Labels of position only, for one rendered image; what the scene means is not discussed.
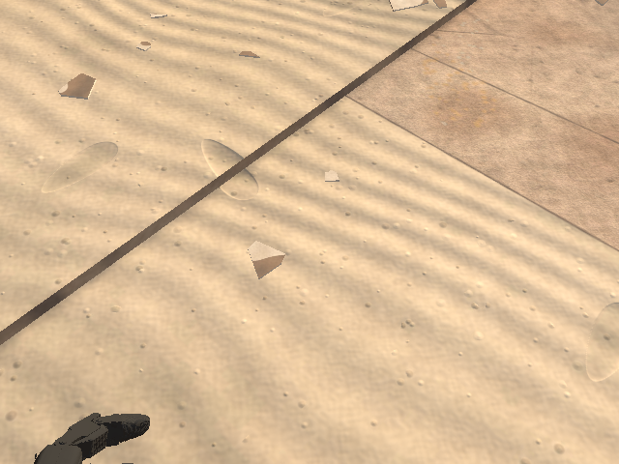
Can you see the robot left hand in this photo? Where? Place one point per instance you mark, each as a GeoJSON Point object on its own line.
{"type": "Point", "coordinates": [89, 436]}

